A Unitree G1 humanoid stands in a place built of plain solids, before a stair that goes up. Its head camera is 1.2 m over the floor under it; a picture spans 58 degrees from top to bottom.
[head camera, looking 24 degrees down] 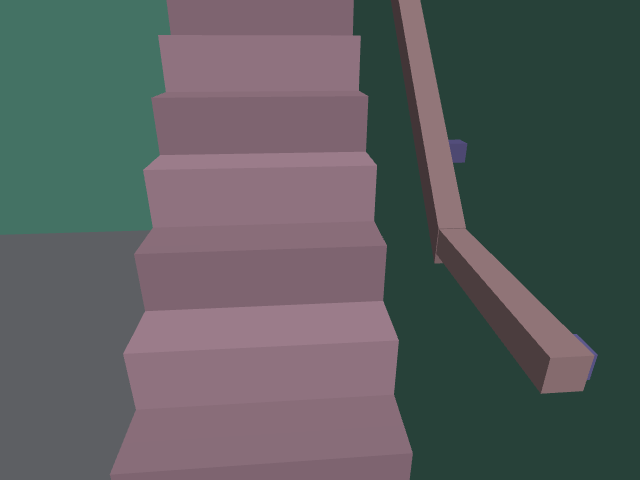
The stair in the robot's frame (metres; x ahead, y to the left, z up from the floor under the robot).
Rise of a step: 0.21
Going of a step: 0.22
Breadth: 0.79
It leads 5 degrees to the left of straight ahead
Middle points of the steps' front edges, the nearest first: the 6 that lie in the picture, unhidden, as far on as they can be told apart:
0.79 0.14 0.21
1.01 0.16 0.41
1.22 0.18 0.62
1.44 0.19 0.83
1.65 0.21 1.03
1.87 0.23 1.24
